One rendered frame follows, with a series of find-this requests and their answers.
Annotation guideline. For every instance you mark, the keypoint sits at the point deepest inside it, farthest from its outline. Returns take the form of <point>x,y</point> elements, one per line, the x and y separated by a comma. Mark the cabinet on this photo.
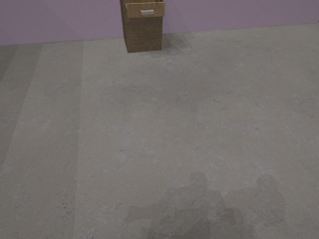
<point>141,34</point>

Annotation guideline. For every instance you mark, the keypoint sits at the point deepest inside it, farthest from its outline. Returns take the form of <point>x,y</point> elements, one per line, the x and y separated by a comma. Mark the drawer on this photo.
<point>133,8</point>

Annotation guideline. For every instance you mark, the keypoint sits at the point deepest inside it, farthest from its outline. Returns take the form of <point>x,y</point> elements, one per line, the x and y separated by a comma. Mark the handle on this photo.
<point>147,12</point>

